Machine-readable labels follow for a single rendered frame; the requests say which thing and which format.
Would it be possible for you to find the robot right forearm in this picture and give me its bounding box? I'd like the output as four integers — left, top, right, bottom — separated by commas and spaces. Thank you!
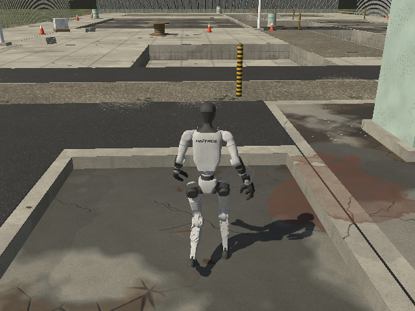
235, 156, 252, 185

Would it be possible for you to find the left robot thigh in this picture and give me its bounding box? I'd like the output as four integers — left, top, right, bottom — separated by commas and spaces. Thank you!
186, 181, 204, 227

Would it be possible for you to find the robot right hand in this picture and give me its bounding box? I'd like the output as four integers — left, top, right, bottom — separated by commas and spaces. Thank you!
240, 183, 255, 200

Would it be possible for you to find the right robot upper arm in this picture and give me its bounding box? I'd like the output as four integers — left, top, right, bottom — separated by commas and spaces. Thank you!
221, 130, 241, 167

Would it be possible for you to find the robot left hand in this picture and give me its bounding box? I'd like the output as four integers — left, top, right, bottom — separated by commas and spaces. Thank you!
173, 170, 188, 181

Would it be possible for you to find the robot left forearm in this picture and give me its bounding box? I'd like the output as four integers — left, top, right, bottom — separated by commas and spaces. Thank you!
174, 155, 183, 174

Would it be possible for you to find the robot torso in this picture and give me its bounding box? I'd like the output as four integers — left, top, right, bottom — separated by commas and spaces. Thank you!
192, 127, 222, 194

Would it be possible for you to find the left robot upper arm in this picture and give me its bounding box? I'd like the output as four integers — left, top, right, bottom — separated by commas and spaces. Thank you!
176, 130, 194, 165

